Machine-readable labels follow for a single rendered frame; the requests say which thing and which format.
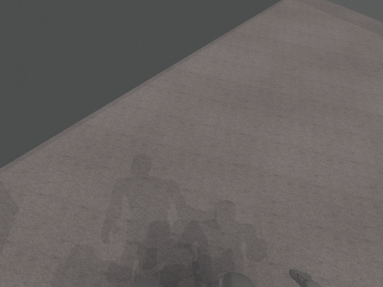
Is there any robot right thigh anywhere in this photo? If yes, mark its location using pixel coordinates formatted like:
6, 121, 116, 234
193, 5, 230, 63
217, 272, 256, 287

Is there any right robot hand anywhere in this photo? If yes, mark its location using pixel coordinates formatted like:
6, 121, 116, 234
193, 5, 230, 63
289, 269, 321, 287

